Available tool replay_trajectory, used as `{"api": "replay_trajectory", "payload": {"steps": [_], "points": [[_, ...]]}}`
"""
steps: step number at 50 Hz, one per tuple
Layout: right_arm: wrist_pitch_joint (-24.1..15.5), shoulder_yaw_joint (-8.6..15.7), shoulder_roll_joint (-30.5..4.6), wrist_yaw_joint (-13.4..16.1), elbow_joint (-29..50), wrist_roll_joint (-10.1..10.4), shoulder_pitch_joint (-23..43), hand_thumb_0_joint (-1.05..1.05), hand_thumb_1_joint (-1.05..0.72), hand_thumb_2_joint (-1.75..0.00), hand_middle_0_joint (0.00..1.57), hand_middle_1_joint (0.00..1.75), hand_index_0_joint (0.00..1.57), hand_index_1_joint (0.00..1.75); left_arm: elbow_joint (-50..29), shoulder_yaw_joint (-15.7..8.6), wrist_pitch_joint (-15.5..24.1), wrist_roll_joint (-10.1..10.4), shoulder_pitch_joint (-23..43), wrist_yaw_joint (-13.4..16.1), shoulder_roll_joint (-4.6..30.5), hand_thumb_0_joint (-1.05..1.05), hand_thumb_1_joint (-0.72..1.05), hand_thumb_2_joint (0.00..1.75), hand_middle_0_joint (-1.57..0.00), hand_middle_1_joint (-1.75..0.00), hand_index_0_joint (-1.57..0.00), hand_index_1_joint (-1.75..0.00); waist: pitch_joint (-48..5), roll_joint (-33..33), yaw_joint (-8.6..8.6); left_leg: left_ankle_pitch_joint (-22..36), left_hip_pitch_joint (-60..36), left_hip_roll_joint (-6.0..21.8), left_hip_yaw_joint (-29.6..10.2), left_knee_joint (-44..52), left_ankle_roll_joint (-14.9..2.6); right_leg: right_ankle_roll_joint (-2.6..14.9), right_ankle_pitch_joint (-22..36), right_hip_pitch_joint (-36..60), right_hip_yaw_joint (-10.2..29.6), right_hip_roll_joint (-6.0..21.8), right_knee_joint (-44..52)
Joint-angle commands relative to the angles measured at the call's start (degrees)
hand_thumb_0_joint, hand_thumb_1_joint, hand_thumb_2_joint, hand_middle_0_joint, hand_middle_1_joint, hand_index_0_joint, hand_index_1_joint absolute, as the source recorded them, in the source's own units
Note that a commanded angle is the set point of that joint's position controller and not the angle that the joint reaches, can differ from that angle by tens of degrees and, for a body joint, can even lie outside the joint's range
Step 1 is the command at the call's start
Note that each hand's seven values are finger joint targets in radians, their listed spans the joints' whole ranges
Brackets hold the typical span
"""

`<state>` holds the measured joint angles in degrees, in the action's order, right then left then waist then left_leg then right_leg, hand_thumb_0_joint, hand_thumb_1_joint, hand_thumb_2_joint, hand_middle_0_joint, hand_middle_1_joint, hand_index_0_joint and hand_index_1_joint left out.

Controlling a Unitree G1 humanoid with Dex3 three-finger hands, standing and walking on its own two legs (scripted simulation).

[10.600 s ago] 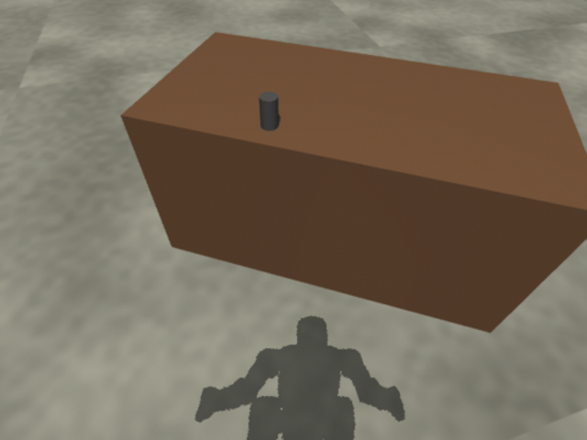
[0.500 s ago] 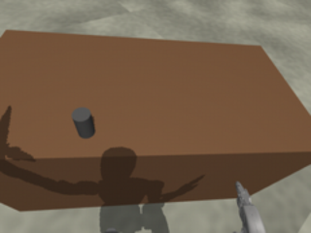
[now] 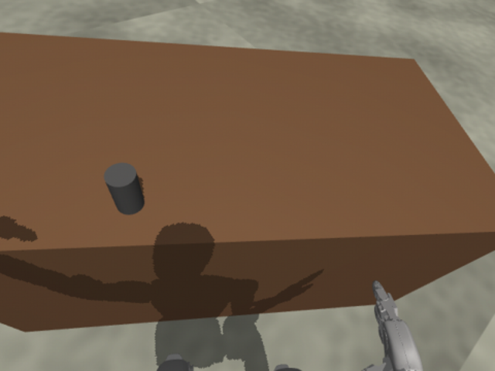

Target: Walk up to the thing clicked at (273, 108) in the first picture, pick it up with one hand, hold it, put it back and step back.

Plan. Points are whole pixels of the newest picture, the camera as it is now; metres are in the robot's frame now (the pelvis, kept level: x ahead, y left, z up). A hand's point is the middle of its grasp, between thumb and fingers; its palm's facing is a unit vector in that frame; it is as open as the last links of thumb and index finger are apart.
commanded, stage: go down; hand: left
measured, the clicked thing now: (125, 189) +0.44 +0.20 -0.02
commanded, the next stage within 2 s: approach in 0.82 s
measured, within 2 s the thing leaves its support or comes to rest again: neither
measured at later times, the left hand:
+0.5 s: hand out of the picture +0.35 +0.38 +0.11, palm faces +0.19 -0.98 +0.00, open 17.7 cm
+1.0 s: hand out of the picture +0.36 +0.38 +0.11, palm faces +0.17 -0.98 -0.01, open 17.6 cm
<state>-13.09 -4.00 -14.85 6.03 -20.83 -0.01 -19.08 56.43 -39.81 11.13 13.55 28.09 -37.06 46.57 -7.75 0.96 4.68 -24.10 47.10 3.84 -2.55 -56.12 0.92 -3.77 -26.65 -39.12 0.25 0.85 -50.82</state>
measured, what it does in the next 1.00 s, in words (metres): stands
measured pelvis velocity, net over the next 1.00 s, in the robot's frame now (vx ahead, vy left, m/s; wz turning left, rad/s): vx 0.00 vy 0.00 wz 0.00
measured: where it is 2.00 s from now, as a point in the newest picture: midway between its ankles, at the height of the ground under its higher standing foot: outside the picture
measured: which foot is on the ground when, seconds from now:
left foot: down 0.00-1.00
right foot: down 0.00-1.00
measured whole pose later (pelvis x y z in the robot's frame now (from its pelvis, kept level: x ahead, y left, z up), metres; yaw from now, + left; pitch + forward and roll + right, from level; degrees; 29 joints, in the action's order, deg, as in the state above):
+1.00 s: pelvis +0.00 +0.00 +0.00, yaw +0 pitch +15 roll -4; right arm -12.3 -3.0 -15.1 6.6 -20.6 0.1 -20.3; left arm 51.5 -39.4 9.7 13.4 25.9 -36.1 44.3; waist -8.5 1.2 4.3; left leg -24.7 47.3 3.7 -2.7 -57.1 0.9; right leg -3.7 -27.3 -39.2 0.2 0.9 -51.7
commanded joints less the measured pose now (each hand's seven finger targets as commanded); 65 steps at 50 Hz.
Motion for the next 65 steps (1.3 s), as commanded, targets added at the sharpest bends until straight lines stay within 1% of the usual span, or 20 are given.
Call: {"api": "replay_trajectory", "payload": {"steps": [1, 9, 13, 17, 21, 24, 25, 28, 32, 37, 43, 46, 47, 48, 49, 55, 58, 60, 61, 65], "points": [[-2.76, 5.84, -10.08, 1.24, 8.14, -0.14, -1.75, 0.00, 0.53, -0.06, 0.05, 0.05, 0.05, 0.05, -12.47, -3.96, 2.36, 1.99, 15.68, -0.03, 24.11, 0.00, -0.58, 0.09, -0.05, -0.05, -0.04, -0.06, -20.11, -12.91, -1.32, 22.59, -23.83, -1.77, 0.82, 7.04, -0.84, 3.59, 16.71, -0.14, -3.27, -2.15, 4.97], [-2.88, 4.33, -8.23, 0.66, 8.95, -0.06, -0.24, 0.00, 0.53, -0.06, 0.05, 0.05, 0.05, 0.05, -13.05, -2.32, 1.49, 2.16, 13.50, -0.46, 20.45, 0.00, -0.60, 0.08, -0.05, -0.05, -0.04, -0.06, -18.44, -12.37, -2.15, 24.65, -23.02, -1.58, 0.72, 6.86, -0.93, 3.54, 17.24, -0.60, -3.54, -2.25, 4.38], [-2.67, 5.02, -9.03, 1.13, 9.66, -0.03, -0.48, 0.00, 0.53, -0.06, 0.05, 0.05, 0.05, 0.05, -14.44, -3.57, 1.81, 2.29, 15.65, 0.20, 22.10, 0.00, -0.59, 0.09, -0.04, -0.05, -0.04, -0.07, -18.94, -11.92, -1.51, 22.86, -23.23, -1.82, 0.85, 6.90, -1.11, 3.38, 17.06, 0.12, -3.24, -2.09, 4.75], [-2.57, 6.70, -10.32, 1.33, 8.74, 0.04, -1.07, 0.00, 0.53, -0.06, 0.05, 0.05, 0.05, 0.05, -12.21, -4.14, 2.08, 1.72, 15.77, 0.77, 23.37, 0.00, -0.58, 0.08, -0.04, -0.06, -0.04, -0.06, -15.41, -10.63, -1.08, 15.72, -19.64, -2.36, 1.10, 7.62, -1.16, 3.42, 13.21, -1.13, -2.82, -2.01, 4.91], [-2.55, 5.27, -8.15, 0.92, 9.14, 0.09, -2.28, 0.00, 0.53, -0.06, 0.05, 0.05, 0.05, 0.05, -11.25, -2.84, 2.24, 1.67, 15.24, 0.13, 21.55, 0.00, -0.61, 0.08, -0.05, -0.05, -0.04, -0.07, -15.76, -11.09, -0.55, 14.76, -19.25, -2.94, 1.86, 7.01, -1.47, 3.38, 13.55, -1.58, -2.51, -1.65, 5.14], [-2.97, 4.67, -8.16, 0.86, 9.10, -0.03, -0.31, 0.00, 0.53, -0.05, 0.05, 0.05, 0.05, 0.05, -13.84, -2.66, 2.78, 1.62, 17.25, -0.43, 22.89, 0.00, -0.59, 0.07, -0.05, -0.05, -0.05, -0.06, -17.43, -14.04, -1.29, 13.76, -20.63, -2.65, 1.34, 7.57, -0.98, 3.74, 11.83, -2.02, -2.78, -1.72, 4.89], [-2.93, 5.00, -8.57, 1.02, 9.40, -0.03, -0.73, 0.00, 0.53, -0.06, 0.05, 0.05, 0.05, 0.05, -14.88, -4.12, 2.88, 1.92, 17.87, -0.47, 24.76, 0.00, -0.61, 0.06, -0.06, -0.06, -0.06, -0.07, -19.16, -14.27, -1.46, 14.11, -20.95, -2.72, 1.47, 7.37, -1.11, 3.65, 12.27, -0.94, -2.76, -1.64, 5.10], [-3.31, 4.74, -8.54, 1.45, 10.55, -0.12, 1.72, 0.00, 0.53, -0.05, 0.05, 0.05, 0.05, 0.05, -16.91, -3.10, 2.95, 2.02, 20.57, -0.20, 24.12, 0.00, -0.60, 0.06, -0.06, -0.07, -0.06, -0.07, -19.64, -14.91, -0.98, 12.81, -22.02, -2.69, 1.47, 7.52, -0.95, 3.52, 11.84, -0.66, -2.48, -1.64, 5.62], [-3.18, 5.60, -9.71, 2.11, 8.97, -0.21, 1.61, 0.00, 0.53, -0.06, 0.05, 0.05, 0.05, 0.05, -12.28, -1.47, 1.65, 1.63, 17.05, 0.05, 21.12, 0.00, -0.60, 0.06, -0.06, -0.06, -0.05, -0.06, -17.82, -12.91, -0.20, 13.38, -21.70, -2.30, 0.97, 7.64, -0.97, 3.63, 11.39, -2.79, -2.92, -2.00, 5.45], [-2.40, 6.23, -10.14, 1.60, 8.79, 0.02, -1.94, 0.00, 0.53, -0.05, 0.05, 0.05, 0.05, 0.05, -10.91, -2.42, 1.63, 2.25, 13.46, 0.41, 21.39, 0.00, -0.61, 0.06, -0.06, -0.07, -0.06, -0.07, -15.18, -9.88, -1.02, 10.43, -17.67, -2.55, 1.07, 7.84, -1.00, 3.80, 9.37, -2.63, -3.33, -2.23, 5.12], [-2.44, 6.02, -9.34, 1.36, 11.24, 0.26, -0.85, 0.00, 0.53, -0.06, 0.05, 0.05, 0.05, 0.05, -19.20, -4.48, 3.18, 2.70, 16.86, 0.53, 23.56, 0.00, -0.61, 0.06, -0.06, -0.07, -0.06, -0.07, -22.36, -14.52, -2.17, 20.78, -23.71, -2.11, 0.79, 6.75, -0.58, 3.65, 15.28, 0.05, -3.29, -2.07, 3.85], [-2.95, 6.72, -9.69, 1.57, 10.33, 0.14, 1.74, 0.00, 0.53, -0.05, 0.05, 0.05, 0.05, 0.05, -20.21, -3.31, 2.64, 2.03, 17.86, 0.90, 22.03, 0.00, -0.57, 0.14, -0.07, -0.10, -0.04, -0.13, -22.74, -16.88, -1.82, 23.53, -27.15, -1.42, 0.06, 7.08, -0.05, 3.80, 14.99, -1.71, -3.48, -2.20, 3.68], [-3.05, 6.62, -10.23, 1.69, 11.18, 0.02, 2.16, 0.00, 0.55, -0.05, 0.05, 0.05, 0.05, 0.05, -19.04, -3.30, 2.18, 1.72, 16.71, 1.18, 21.94, 0.00, -0.55, 0.07, -0.06, -0.07, -0.05, -0.09, -22.17, -16.12, -1.82, 24.34, -27.20, -1.10, -0.42, 7.40, -0.01, 3.90, 14.82, -1.89, -3.80, -2.38, 3.59], [-2.95, 6.76, -10.03, 1.69, 9.61, -0.07, 1.87, 0.00, 0.55, -0.05, 0.05, 0.05, 0.05, 0.05, -17.91, -2.40, 1.78, 1.32, 15.95, 1.41, 21.21, 0.00, -0.54, 0.07, -0.06, -0.06, -0.04, -0.08, -19.84, -16.44, -1.79, 22.62, -25.60, -1.20, -0.30, 7.58, 0.05, 3.97, 13.87, -2.48, -3.61, -2.29, 3.87], [-2.74, 4.61, -7.96, 1.49, 8.53, -0.10, 0.68, 0.00, 0.54, -0.05, 0.05, 0.05, 0.05, 0.05, -16.32, -1.46, 1.35, 1.35, 15.05, 1.32, 19.29, 0.00, -0.54, 0.07, -0.06, -0.06, -0.04, -0.08, -18.70, -15.88, -1.67, 21.89, -24.57, -1.39, 0.12, 7.48, -0.17, 3.99, 14.00, -2.45, -3.49, -2.26, 4.23], [-2.41, 4.23, -7.57, 0.74, 7.97, -0.08, -2.80, 0.00, 0.56, -0.05, 0.05, 0.05, 0.05, 0.05, -9.23, 3.80, 1.31, 2.29, 13.53, 0.71, 11.36, 0.00, -0.61, 0.07, -0.05, -0.07, -0.04, -0.09, -12.45, -8.76, 1.22, 15.46, -17.65, -2.06, 1.16, 6.39, -1.53, 3.45, 13.24, -4.69, -3.10, -2.19, 4.29], [-2.45, 4.92, -8.07, -0.07, 10.07, -0.16, -3.38, 0.00, 0.56, -0.05, 0.05, 0.05, 0.05, 0.05, -8.51, 5.85, 3.12, 2.59, 15.60, 1.44, 7.95, 0.00, -0.61, 0.07, -0.05, -0.07, -0.04, -0.09, -12.33, -7.06, 2.59, 12.60, -16.86, -1.98, 0.97, 5.56, -1.57, 3.45, 11.23, -7.49, -3.25, -2.20, 3.32], [-2.59, 7.67, -10.68, -0.39, 13.62, -0.33, -2.10, 0.00, 0.56, -0.05, 0.05, 0.05, 0.05, 0.05, -8.93, 6.50, 4.85, 2.92, 17.39, 2.73, 5.83, 0.00, -0.61, 0.06, -0.05, -0.07, -0.05, -0.08, -14.41, -5.87, 3.87, 11.60, -17.45, -1.43, 0.10, 4.87, -1.29, 3.61, 9.84, -9.55, -3.63, -2.43, 2.09], [-2.38, 7.02, -10.14, -0.75, 13.45, -0.43, -1.79, 0.00, 0.56, -0.04, 0.05, 0.05, 0.05, 0.05, -9.68, 6.37, 5.77, 2.82, 18.67, 3.82, 6.32, 0.00, -0.61, 0.07, -0.05, -0.08, -0.05, -0.08, -13.87, -6.29, 3.11, 9.76, -15.33, -1.73, 0.48, 4.17, -1.41, 3.61, 8.81, -9.78, -3.17, -2.14, 1.82], [-1.60, 8.72, -10.24, -2.10, 16.55, -1.19, -3.52, 0.00, 0.56, -0.05, 0.05, 0.05, 0.05, 0.05, -13.28, 6.19, 9.87, 1.63, 21.59, 7.77, 4.69, 0.00, -0.61, 0.06, -0.06, -0.07, -0.05, -0.08, -21.28, -9.06, 3.46, 16.66, -18.76, -1.26, -0.43, 0.87, -0.73, 3.96, 12.53, -11.35, -3.14, -2.00, -1.62]]}}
